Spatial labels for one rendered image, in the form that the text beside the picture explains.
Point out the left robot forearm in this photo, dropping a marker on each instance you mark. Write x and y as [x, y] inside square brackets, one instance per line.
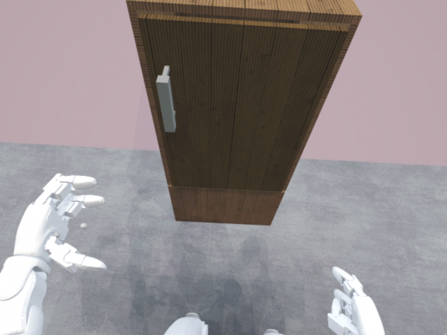
[22, 290]

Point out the handle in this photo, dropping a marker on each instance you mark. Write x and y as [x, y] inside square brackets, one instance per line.
[166, 100]

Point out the robot left shin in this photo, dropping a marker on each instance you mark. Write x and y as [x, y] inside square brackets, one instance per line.
[193, 315]

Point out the left robot hand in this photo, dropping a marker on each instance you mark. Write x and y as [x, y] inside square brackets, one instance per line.
[40, 221]

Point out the robot left thigh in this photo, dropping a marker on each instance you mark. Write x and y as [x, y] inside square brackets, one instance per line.
[188, 326]

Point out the right robot hand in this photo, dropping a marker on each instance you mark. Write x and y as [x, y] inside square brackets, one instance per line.
[361, 316]

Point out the cupboard door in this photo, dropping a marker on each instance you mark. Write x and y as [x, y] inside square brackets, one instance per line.
[244, 94]

